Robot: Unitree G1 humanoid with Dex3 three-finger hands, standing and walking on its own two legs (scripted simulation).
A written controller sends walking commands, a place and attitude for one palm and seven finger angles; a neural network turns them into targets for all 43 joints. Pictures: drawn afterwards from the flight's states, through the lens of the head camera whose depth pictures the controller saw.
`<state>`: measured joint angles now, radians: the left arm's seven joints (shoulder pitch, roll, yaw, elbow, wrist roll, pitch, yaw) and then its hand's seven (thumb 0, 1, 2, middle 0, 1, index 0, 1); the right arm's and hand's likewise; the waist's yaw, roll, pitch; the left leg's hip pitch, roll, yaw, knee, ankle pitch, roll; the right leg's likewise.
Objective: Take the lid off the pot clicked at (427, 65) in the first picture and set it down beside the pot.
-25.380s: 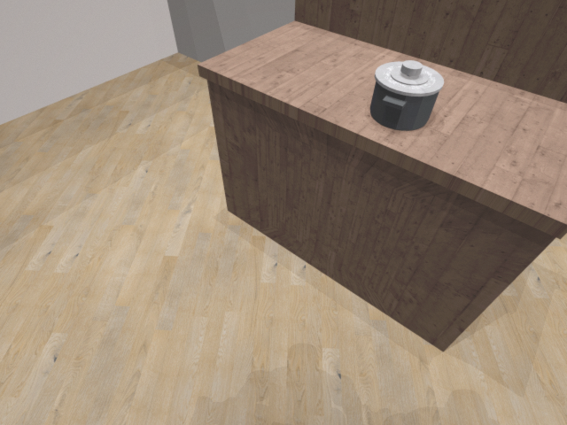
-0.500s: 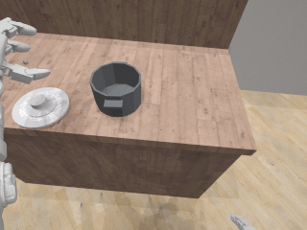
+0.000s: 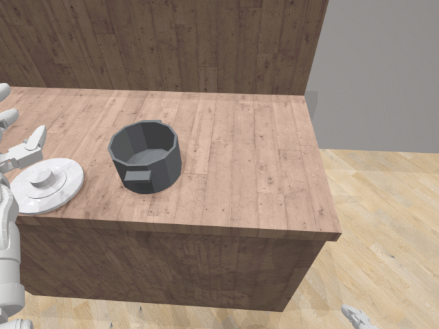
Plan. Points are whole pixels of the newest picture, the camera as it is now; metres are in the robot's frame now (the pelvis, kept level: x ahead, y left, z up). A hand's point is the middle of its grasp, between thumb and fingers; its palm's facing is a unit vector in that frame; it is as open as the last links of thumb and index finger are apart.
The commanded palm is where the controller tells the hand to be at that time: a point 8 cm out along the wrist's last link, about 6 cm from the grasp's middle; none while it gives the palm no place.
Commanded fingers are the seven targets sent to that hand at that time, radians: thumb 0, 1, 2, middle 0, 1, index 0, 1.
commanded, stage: draw the hand back to the body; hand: left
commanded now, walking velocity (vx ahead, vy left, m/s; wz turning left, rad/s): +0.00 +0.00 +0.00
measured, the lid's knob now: (41, 177) +0.43 +0.45 +0.00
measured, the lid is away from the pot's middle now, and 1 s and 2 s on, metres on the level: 0.25 0.25 0.25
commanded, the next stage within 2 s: step back with the hand held close in 1.14 s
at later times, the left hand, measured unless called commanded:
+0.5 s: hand (33, 191) +0.26 +0.28 +0.18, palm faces +0.52 -0.81 -0.26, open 7.5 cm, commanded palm +0.19 +0.31 +0.19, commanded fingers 0.00 0.90 0.90 -0.20 -0.30 -0.20 -0.30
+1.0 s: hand (30, 252) +0.17 +0.24 +0.17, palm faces +0.39 -0.85 -0.34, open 7.4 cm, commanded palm +0.11 +0.28 +0.18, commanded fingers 0.00 0.90 0.90 -0.20 -0.30 -0.20 -0.30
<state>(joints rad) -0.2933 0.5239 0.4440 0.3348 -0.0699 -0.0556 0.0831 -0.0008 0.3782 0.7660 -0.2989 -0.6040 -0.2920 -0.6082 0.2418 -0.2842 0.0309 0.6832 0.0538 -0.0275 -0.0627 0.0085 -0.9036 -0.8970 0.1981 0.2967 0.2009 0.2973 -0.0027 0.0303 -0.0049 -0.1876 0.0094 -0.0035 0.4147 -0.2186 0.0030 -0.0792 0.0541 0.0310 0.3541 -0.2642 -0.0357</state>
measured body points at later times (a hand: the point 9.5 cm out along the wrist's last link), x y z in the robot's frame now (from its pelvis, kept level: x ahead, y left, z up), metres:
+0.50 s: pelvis +0.00 -0.02 +0.00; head -0.02 -0.04 +0.45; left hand +0.22 +0.32 +0.19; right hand +0.19 -0.24 -0.09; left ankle +0.00 +0.12 -0.74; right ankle -0.05 -0.10 -0.74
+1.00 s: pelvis -0.01 +0.00 +0.00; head -0.04 -0.01 +0.45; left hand +0.15 +0.29 +0.19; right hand +0.19 -0.21 -0.08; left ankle +0.00 +0.12 -0.74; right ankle -0.05 -0.10 -0.74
